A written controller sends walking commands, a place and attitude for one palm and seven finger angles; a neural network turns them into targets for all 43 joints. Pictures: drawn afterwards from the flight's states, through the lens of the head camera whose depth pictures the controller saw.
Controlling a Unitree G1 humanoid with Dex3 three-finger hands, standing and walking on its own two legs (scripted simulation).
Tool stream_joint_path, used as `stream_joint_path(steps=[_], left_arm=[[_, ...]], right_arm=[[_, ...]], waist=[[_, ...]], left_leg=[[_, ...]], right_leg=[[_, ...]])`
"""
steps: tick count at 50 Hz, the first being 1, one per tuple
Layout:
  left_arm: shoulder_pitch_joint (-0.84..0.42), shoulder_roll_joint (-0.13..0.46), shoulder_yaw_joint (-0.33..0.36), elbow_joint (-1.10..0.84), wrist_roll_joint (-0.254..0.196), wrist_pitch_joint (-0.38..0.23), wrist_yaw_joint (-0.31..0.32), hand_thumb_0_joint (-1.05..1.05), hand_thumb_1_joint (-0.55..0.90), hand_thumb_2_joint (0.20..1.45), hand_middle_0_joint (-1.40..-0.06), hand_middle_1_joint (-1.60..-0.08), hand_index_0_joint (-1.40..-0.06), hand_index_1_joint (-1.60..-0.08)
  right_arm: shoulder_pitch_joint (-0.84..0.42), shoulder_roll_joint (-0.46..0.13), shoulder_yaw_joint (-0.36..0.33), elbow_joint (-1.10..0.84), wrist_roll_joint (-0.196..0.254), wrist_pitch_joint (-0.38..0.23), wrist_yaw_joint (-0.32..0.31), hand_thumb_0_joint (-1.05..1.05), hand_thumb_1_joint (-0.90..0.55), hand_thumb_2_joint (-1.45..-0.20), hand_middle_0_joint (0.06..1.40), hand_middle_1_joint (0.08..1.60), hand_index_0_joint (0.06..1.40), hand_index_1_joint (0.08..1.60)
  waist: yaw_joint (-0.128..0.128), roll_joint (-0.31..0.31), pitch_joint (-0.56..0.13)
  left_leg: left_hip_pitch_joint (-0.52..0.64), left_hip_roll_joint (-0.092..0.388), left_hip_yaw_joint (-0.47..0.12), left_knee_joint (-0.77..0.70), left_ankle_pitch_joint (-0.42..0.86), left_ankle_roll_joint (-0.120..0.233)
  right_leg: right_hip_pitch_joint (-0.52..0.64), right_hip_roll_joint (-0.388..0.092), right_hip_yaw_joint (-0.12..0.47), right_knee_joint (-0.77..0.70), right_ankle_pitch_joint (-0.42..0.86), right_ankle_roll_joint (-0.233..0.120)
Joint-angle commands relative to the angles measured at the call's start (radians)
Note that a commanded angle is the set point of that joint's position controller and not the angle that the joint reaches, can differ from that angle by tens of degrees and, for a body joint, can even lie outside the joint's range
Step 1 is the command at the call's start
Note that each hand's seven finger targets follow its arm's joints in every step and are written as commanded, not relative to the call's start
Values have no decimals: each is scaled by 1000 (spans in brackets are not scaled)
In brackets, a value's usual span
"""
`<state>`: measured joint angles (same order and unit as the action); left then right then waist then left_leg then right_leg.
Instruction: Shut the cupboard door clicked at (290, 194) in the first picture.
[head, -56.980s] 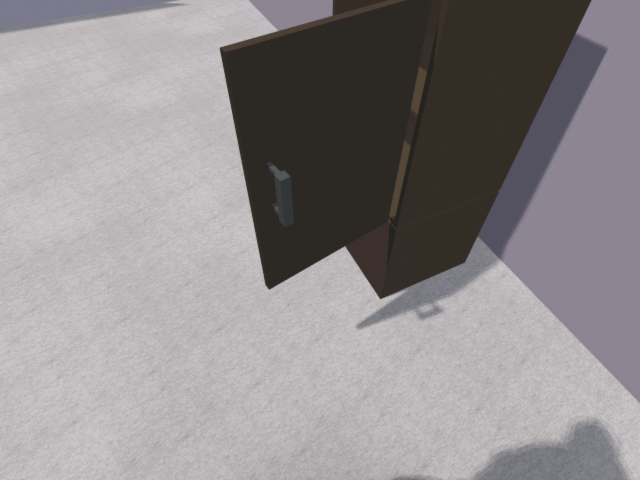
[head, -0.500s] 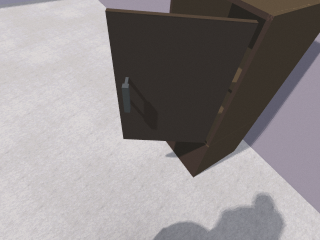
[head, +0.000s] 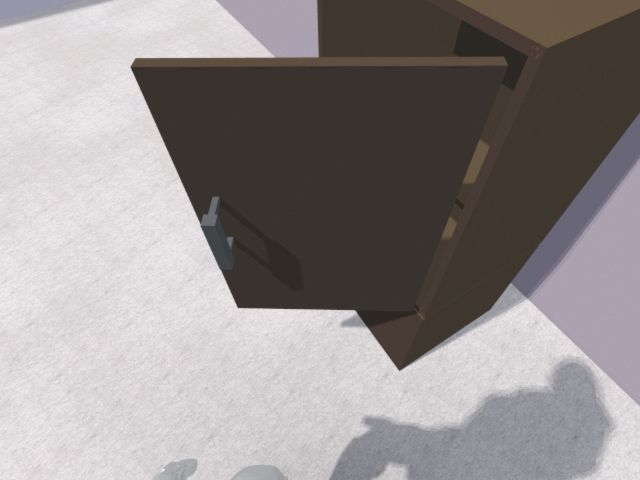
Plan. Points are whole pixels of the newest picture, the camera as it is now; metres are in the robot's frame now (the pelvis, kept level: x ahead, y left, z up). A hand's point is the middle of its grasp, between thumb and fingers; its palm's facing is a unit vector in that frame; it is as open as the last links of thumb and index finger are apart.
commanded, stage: come to a stop and stand still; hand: left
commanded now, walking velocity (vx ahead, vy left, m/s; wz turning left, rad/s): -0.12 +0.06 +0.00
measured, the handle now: (221, 233) +0.46 +0.19 -0.02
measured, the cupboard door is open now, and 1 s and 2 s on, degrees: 57 57 57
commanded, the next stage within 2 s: look again from close up in 1.06 s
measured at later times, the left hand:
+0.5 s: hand out of the picture -0.02 +0.26 -0.18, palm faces +0.03 -0.97 -0.22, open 7.4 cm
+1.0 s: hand out of the picture -0.05 +0.20 -0.18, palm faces -0.01 -0.99 -0.16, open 7.3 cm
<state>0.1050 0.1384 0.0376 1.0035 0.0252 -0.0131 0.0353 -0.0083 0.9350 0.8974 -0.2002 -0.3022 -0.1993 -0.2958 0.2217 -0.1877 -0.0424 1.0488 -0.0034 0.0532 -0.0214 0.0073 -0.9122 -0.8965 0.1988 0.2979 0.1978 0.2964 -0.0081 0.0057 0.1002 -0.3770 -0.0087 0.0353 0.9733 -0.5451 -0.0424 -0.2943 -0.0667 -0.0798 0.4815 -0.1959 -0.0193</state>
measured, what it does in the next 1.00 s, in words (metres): steps on the spot: left foot, then right foot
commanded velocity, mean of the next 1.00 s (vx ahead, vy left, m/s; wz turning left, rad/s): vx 0.00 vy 0.00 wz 0.00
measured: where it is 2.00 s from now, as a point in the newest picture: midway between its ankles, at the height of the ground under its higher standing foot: outside the picture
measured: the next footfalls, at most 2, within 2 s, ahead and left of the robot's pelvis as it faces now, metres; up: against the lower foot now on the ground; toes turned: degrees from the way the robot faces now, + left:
left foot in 0.20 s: +0.03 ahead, +0.16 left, +0.00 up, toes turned +2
right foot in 0.54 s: -0.06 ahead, -0.06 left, +0.00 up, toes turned -1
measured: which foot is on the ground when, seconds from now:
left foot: up 0.00-0.18, down 0.20-1.00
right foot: down 0.00-0.20, up 0.22-0.52, down 0.54-1.00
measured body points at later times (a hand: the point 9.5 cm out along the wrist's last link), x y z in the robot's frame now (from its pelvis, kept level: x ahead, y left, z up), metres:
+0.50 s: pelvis -0.03 +0.06 +0.00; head +0.01 +0.08 +0.45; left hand -0.02 +0.31 -0.16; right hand +0.04 -0.16 -0.15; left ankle -0.01 +0.16 -0.74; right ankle -0.09 -0.06 -0.72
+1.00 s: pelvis -0.05 +0.04 +0.00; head -0.04 +0.04 +0.45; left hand -0.05 +0.25 -0.16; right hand -0.11 -0.18 -0.16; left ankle -0.01 +0.16 -0.74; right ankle -0.10 -0.06 -0.74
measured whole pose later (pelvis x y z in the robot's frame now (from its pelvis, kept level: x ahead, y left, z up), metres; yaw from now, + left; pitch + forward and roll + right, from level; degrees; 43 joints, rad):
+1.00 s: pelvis -0.05 +0.04 +0.00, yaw -1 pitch -1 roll +0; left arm 0.27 0.14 0.00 1.13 0.01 0.01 0.03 0.01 0.93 0.90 -0.20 -0.30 -0.20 -0.30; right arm 0.33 -0.15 0.00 1.16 -0.02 0.02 -0.02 0.01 -0.91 -0.90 0.20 0.30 0.20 0.30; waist -0.03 -0.02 0.05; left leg -0.21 0.02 0.06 0.38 -0.15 0.00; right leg -0.09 0.03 0.00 0.39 -0.29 -0.03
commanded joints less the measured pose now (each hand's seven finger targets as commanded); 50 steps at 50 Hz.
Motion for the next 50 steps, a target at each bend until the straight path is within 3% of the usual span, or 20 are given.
stream_joint_path(steps=[1, 6, 8, 9, 10, 11, 12, 14, 16, 18, 22, 25, 26, 28, 29, 30, 31, 40, 46, 50], left_arm=[[105, 219, 58, -33, 6, 15, 22, 0, 900, 900, -200, -300, -200, -300], [63, 227, 59, -62, 17, 22, 12, 0, 900, 900, -200, -300, -200, -300], [49, 227, 59, -66, 7, 32, 7, 0, 900, 900, -200, -300, -200, -300], [70, 193, 51, -67, -1, 40, 5, 0, 900, 900, -200, -300, -200, -300], [116, 131, 39, -76, -10, 52, 1, 0, 900, 900, -200, -300, -200, -300], [102, 128, 35, -79, -6, 65, 6, 0, 900, 900, -200, -300, -200, -300], [96, 139, 39, -85, -8, 70, 2, 0, 900, 900, -200, -300, -200, -300], [113, 158, 48, -53, 0, 82, -7, 0, 900, 900, -200, -300, -200, -300], [148, 162, 46, -35, -1, 72, -12, 0, 900, 900, -200, -300, -200, -300], [170, 150, 35, -21, -8, 61, -12, 0, 900, 900, -200, -300, -200, -300], [138, 120, 11, -23, -10, 46, -14, 0, 900, 900, -200, -300, -200, -300], [216, 113, 4, 21, -13, 33, -8, 0, 900, 900, -200, -300, -200, -300], [241, 132, 4, 38, -10, 23, -3, 0, 900, 900, -200, -300, -200, -300], [210, 163, 0, 47, -10, 9, 1, 0, 900, 900, -200, -300, -200, -300], [185, 165, -4, 45, -12, 9, -2, 0, 900, 900, -200, -300, -200, -300], [187, 145, -3, 53, -10, 6, -2, 0, 900, 900, -200, -300, -200, -300], [200, 128, -4, 60, -11, 0, 2, 0, 900, 900, -200, -300, -200, -300], [215, 109, -18, 90, -18, 14, 2, 0, 900, 900, -200, -300, -200, -300], [220, 106, -16, 94, -19, 14, 0, 0, 900, 900, -200, -300, -200, -300], [231, 94, -16, 100, -24, 9, -1, 0, 900, 900, -200, -300, -200, -300]], right_arm=[[40, -53, -24, -76, -5, 9, 5, 0, -900, -900, 200, 300, 200, 300], [45, -60, -21, -99, -3, -8, 12, 0, -900, -900, 200, 300, 200, 300], [110, -77, -19, -85, -7, -19, 12, 0, -900, -900, 200, 300, 200, 300], [124, -117, -21, -79, -9, -31, 13, 0, -900, -900, 200, 300, 200, 300], [90, -210, -36, -107, -22, -40, 10, 0, -900, -900, 200, 300, 200, 300], [35, -242, -41, -134, -27, -28, 1, 0, -900, -900, 200, 300, 200, 300], [-27, -232, -26, -157, -34, -26, -3, 0, -900, -900, 200, 300, 200, 300], [-81, -187, -14, -158, -33, -35, -20, 0, -900, -900, 200, 300, 200, 300], [-72, -155, -1, -155, -25, -44, -24, 0, -900, -900, 200, 300, 200, 300], [-55, -145, 2, -141, -20, -50, -24, 0, -900, -900, 200, 300, 200, 300], [15, -145, -6, -99, -17, -53, -23, 0, -900, -900, 200, 300, 200, 300], [27, -133, -7, -65, -4, -55, -21, 0, -900, -900, 200, 300, 200, 300], [27, -111, -4, -59, 4, -58, -17, 0, -900, -900, 200, 300, 200, 300], [26, -72, 7, -57, 10, -60, -10, 0, -900, -900, 200, 300, 200, 300], [35, -71, 9, -45, 6, -59, -4, 0, -900, -900, 200, 300, 200, 300], [42, -72, 9, -33, -2, -61, -5, 0, -900, -900, 200, 300, 200, 300], [52, -71, 6, -18, -5, -62, -8, 0, -900, -900, 200, 300, 200, 300], [77, -64, 27, 56, -8, -48, -7, 0, -900, -900, 200, 300, 200, 300], [128, -49, 27, 73, -11, -42, -10, 0, -900, -900, 200, 300, 200, 300], [141, -47, 29, 76, -12, -51, -14, 0, -900, -900, 200, 300, 200, 300]], waist=[[30, -120, -201], [9, -219, -188], [-27, -195, -181], [-30, -66, -186], [-9, 240, -161], [-14, 296, -106], [5, 228, -58], [34, 231, -27], [43, 175, -47], [40, 139, -117], [-2, 127, -160], [20, 83, -191], [24, 37, -185], [-8, -67, -144], [-17, -52, -124], [-16, -71, -135], [-12, -142, -150], [0, -6, 52], [-4, -18, 50], [-2, -14, -2]], left_leg=[[-69, 17, -55, 76, 79, -14], [55, 29, -29, -227, 127, -2], [213, 23, -1, -476, 328, 0], [298, 77, -47, -587, 413, 5], [250, 292, -301, -687, 561, 72], [88, 362, -339, -723, 575, 146], [-41, 358, -293, -745, 447, 196], [6, 271, -237, -735, 472, 170], [83, 242, -186, -704, 555, 171], [187, 237, -167, -687, 589, 187], [310, 259, -193, -661, 684, 214], [285, 218, -169, -605, 694, 166], [235, 175, -150, -577, 646, 129], [203, 94, -73, -578, 455, 61], [242, 78, -68, -598, 433, 52], [267, 87, -68, -595, 546, 56], [277, 101, -65, -582, 578, 62], [212, 92, -70, -671, 350, 55], [202, 89, -64, -658, 318, 50], [219, 93, -68, -650, 374, 51]], right_leg=[[210, -280, 171, -93, 757, -181], [120, -241, 159, -81, 488, -155], [23, -199, 145, -25, 275, -91], [-47, -132, 106, 66, 91, -44], [-145, 5, 25, 203, -251, 28], [-95, 48, 82, 349, -395, 37], [-44, 34, 126, 423, -359, 24], [-118, 54, 159, 536, -266, 29], [-134, 54, 155, 549, -230, 32], [-117, 51, 140, 486, -230, 43], [-48, 41, 94, 216, -260, 42], [116, 48, 88, -61, -49, 30], [181, 23, 143, -148, 73, 15], [147, -100, 238, -160, 162, -39], [87, -105, 225, -155, 121, -47], [105, -64, 201, -121, 208, -37], [126, -48, 187, -114, 250, -30], [32, -31, 204, -221, -95, -27], [27, -30, 203, -246, -170, -32], [58, -32, 200, -226, -104, -35]])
